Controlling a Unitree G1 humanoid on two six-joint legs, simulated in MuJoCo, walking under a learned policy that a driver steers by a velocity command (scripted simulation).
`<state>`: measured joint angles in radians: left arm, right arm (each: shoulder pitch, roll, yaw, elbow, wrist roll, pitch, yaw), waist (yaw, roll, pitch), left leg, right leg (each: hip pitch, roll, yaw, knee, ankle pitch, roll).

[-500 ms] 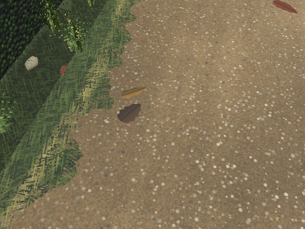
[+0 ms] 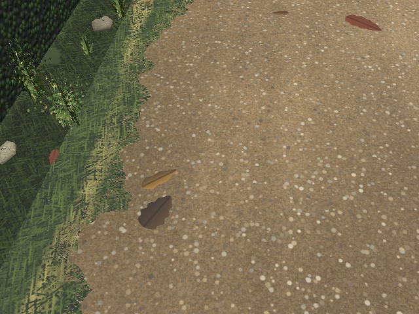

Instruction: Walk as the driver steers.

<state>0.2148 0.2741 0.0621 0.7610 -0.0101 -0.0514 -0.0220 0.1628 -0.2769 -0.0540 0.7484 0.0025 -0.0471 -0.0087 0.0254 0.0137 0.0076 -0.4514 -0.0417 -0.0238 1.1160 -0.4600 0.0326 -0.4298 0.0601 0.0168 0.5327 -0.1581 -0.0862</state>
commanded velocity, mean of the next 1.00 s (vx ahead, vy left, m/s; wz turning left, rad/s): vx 0.28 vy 0.00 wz -0.56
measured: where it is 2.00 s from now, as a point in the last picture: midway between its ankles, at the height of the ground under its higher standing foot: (335, 250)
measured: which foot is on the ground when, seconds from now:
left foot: up 0.00-0.30, down 0.32-0.76, up 0.78-1.00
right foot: down 0.00-0.32, up 0.34-0.74, down 0.76-1.00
